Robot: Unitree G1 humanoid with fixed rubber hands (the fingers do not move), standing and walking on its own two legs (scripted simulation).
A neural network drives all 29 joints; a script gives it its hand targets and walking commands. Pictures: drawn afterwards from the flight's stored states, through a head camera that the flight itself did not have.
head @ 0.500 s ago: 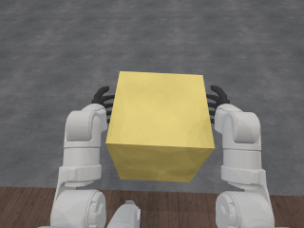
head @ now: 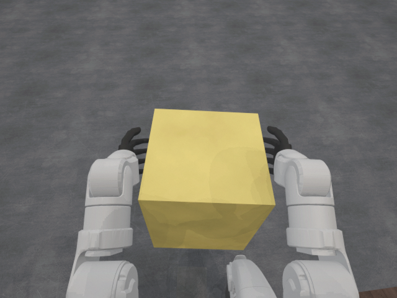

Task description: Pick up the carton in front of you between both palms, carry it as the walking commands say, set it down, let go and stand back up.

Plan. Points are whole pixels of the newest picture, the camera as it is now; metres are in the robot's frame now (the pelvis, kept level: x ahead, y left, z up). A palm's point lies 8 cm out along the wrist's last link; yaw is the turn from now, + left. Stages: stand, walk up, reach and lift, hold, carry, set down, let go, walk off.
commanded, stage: carry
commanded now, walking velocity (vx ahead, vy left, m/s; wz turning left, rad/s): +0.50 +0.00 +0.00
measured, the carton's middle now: (202, 184) +0.34 -0.01 +0.00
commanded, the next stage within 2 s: none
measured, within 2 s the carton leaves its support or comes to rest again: neither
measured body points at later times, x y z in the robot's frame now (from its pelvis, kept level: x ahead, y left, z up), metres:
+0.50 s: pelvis +0.29 -0.03 -0.02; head +0.33 -0.04 +0.43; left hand +0.65 +0.15 +0.08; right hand +0.68 -0.15 +0.08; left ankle +0.36 +0.13 -0.68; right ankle +0.29 -0.08 -0.76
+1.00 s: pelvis +0.59 +0.03 -0.01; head +0.62 +0.04 +0.44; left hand +0.91 +0.18 +0.06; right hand +0.89 -0.13 +0.07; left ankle +0.58 +0.10 -0.76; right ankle +0.62 -0.12 -0.70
